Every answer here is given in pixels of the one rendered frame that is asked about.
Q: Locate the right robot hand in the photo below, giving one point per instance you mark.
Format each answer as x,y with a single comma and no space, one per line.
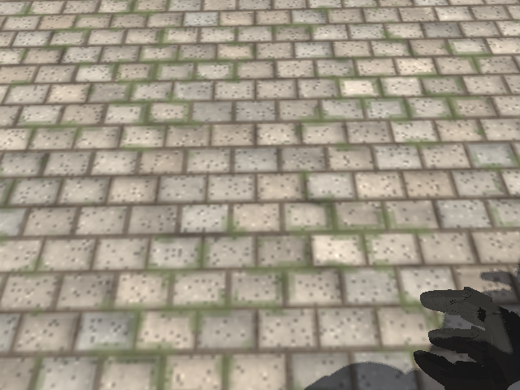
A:
495,350

